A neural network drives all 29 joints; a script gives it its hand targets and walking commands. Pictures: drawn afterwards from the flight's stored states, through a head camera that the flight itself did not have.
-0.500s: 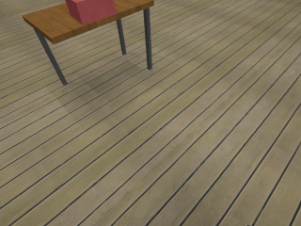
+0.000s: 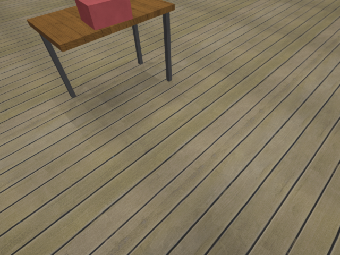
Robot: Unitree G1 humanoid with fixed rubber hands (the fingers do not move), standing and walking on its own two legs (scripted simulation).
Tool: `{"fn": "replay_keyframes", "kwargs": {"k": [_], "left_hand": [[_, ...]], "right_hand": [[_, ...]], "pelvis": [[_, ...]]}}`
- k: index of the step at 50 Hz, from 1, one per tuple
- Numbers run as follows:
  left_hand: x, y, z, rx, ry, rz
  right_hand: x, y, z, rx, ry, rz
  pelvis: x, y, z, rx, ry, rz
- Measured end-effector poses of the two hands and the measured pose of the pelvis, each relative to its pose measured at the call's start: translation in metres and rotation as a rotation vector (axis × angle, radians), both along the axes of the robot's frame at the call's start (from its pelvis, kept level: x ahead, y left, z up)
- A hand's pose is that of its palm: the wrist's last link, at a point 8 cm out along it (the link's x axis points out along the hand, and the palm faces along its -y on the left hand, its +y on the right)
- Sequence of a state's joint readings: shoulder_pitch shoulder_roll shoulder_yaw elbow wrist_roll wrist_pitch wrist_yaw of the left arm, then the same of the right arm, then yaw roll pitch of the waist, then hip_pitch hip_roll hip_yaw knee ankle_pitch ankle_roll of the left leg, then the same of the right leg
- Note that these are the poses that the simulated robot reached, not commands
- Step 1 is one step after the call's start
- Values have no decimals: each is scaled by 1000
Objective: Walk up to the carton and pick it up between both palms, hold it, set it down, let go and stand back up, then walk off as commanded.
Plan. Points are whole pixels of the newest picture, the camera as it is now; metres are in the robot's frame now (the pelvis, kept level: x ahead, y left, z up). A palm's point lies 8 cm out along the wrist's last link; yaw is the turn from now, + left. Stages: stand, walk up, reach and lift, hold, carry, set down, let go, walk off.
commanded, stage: stand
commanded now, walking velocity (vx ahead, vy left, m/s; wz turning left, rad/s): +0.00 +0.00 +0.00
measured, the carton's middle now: (104, 8) +1.56 +0.48 +0.01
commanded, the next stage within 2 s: walk up in 0.60 s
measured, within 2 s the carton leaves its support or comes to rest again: neither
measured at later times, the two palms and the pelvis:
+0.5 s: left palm out of the picture +0.04 +0.25 -0.13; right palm out of the picture +0.07 -0.25 -0.12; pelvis -0.01 +0.00 +0.00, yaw +0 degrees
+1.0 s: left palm out of the picture +0.07 +0.27 -0.12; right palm out of the picture +0.08 -0.26 -0.11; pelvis +0.00 +0.02 +0.00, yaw +3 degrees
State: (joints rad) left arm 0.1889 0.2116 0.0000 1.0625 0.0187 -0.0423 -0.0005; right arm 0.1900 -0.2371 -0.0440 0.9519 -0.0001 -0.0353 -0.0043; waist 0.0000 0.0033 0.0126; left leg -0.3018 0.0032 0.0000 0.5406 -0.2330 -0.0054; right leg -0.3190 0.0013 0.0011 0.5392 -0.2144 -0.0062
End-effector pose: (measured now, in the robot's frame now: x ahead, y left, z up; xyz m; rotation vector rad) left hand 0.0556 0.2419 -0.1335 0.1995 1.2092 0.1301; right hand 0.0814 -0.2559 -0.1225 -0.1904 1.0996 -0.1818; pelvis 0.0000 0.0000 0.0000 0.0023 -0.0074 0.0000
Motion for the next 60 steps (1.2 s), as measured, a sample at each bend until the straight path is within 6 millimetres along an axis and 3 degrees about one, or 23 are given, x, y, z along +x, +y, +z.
{"fn": "replay_keyframes", "kwargs": {"k": [25, 44, 48, 53, 57, 60], "left_hand": [[-12, 4, 0, -4, 3, 5], [-7, 5, 3, -3, 3, -11], [4, 21, 9, 11, -76, 0], [23, 54, 7, 37, -127, -8], [48, 84, -3, 43, -184, 10], [67, 94, 4, 45, -223, 24]], "right_hand": [[-11, 3, 3, -4, -5, -5], [-8, 0, 4, 6, 11, -4], [-3, -2, 7, -12, 49, 30], [5, -2, 12, -54, 54, 36], [-4, 5, 4, -94, 74, 18], [-9, 10, 5, -98, 104, 5]], "pelvis": [[-10, 4, 2, -6, -10, 0], [-5, 2, 4, -4, -2, 5], [-2, 9, 3, -15, 13, 49], [10, 30, -3, -36, 10, 74], [27, 51, -19, -31, -46, 107], [44, 59, -15, -21, -88, 118]]}}
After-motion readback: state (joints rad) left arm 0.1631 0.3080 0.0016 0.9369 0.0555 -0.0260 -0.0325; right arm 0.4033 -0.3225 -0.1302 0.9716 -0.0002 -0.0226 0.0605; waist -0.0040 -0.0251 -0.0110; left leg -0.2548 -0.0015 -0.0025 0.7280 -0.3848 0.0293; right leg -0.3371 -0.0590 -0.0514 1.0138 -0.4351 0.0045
